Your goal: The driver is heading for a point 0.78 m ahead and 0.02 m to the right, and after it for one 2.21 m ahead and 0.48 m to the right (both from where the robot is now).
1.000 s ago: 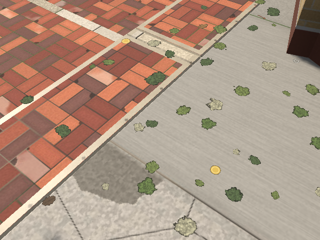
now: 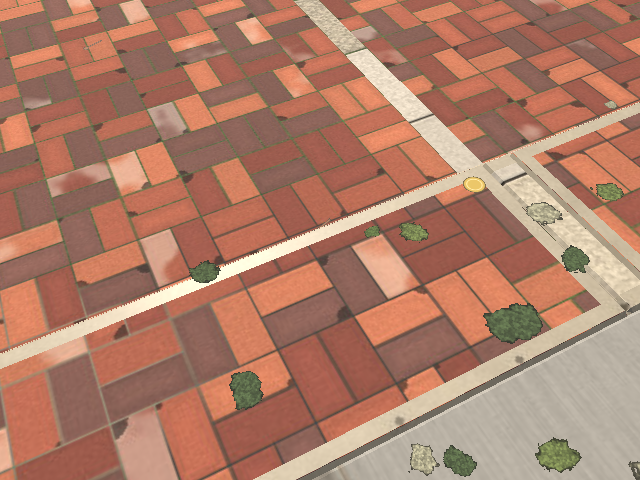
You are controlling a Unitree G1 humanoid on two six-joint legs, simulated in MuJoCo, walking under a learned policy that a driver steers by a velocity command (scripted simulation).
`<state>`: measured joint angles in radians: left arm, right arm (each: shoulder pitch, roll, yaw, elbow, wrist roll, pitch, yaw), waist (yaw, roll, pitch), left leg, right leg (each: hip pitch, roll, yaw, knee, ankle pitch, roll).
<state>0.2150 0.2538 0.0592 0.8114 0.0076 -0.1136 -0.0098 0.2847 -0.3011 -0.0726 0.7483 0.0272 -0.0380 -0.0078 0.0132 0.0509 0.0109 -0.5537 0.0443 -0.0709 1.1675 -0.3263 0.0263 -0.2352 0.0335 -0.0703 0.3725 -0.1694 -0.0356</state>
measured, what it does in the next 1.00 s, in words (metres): walks ahead: left foot, then right foot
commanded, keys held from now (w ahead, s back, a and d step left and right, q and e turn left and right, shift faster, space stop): w+q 0.04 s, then w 0.42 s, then no key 0.08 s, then e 0.26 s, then w+e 0.20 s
